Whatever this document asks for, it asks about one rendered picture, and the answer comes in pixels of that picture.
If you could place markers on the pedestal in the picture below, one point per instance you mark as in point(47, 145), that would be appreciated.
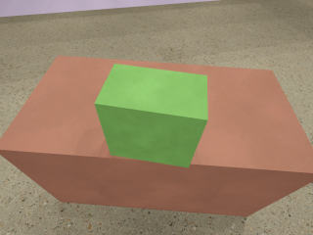
point(253, 150)

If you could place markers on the carton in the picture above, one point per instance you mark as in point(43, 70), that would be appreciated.
point(153, 115)

